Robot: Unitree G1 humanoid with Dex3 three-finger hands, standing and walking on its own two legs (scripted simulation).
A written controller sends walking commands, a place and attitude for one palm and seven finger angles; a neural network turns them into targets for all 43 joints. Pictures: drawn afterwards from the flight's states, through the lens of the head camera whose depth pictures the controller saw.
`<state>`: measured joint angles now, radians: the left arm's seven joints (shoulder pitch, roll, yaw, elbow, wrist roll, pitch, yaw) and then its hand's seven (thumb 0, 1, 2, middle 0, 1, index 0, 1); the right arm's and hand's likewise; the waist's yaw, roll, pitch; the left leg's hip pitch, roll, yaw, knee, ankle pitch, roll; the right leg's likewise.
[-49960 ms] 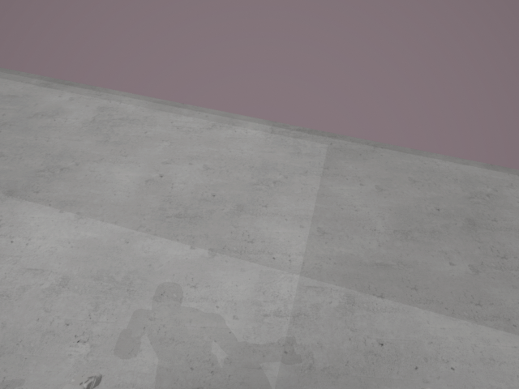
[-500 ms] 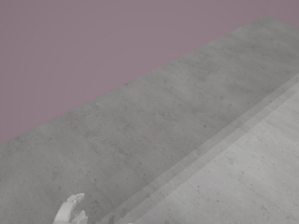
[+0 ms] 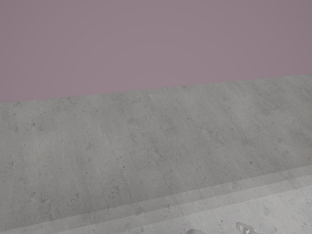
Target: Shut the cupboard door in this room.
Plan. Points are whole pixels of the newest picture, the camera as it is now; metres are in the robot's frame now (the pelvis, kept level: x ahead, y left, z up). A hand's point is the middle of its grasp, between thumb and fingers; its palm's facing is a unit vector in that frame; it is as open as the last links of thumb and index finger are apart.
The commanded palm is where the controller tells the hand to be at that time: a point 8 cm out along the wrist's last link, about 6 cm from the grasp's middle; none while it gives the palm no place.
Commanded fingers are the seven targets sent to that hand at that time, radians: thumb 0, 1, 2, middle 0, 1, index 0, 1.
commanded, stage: walk to a spot facing it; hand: left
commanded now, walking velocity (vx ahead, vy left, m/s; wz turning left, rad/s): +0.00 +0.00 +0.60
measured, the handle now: out of the picture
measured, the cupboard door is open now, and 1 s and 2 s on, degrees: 87 87 87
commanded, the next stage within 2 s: none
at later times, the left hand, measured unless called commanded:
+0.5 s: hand out of the picture +0.12 +0.19 -0.13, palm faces +0.27 -0.92 -0.29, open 7.4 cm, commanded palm none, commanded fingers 0.00 0.90 0.90 -0.20 -0.30 -0.20 -0.30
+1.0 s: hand out of the picture -0.12 +0.14 -0.16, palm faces +0.67 -0.70 -0.26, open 7.4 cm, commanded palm none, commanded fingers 0.00 0.90 0.90 -0.20 -0.30 -0.20 -0.30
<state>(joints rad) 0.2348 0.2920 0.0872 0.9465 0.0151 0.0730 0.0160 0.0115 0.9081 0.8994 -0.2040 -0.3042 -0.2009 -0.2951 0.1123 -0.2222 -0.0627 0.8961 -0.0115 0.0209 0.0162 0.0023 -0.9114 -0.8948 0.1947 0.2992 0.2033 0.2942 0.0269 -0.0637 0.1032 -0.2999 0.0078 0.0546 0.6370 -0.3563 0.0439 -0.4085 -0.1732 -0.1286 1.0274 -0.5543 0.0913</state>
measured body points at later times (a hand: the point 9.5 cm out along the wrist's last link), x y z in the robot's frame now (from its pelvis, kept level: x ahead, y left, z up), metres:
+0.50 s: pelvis +0.03 -0.05 +0.00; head +0.08 -0.06 +0.45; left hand +0.10 +0.24 -0.11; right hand +0.12 -0.28 -0.16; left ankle -0.02 +0.09 -0.71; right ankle +0.07 -0.15 -0.73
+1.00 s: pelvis +0.05 +0.00 +0.01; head +0.08 +0.04 +0.46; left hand -0.15 +0.17 -0.14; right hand +0.32 -0.11 -0.12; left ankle -0.02 +0.10 -0.71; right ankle +0.07 -0.15 -0.73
